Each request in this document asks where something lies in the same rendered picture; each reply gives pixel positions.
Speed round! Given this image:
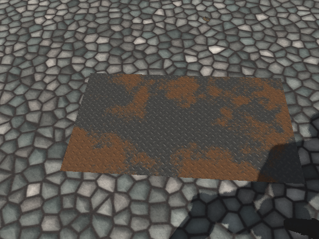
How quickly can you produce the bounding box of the robot right hand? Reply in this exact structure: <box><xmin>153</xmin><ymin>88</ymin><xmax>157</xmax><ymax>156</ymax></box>
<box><xmin>284</xmin><ymin>218</ymin><xmax>319</xmax><ymax>239</ymax></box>

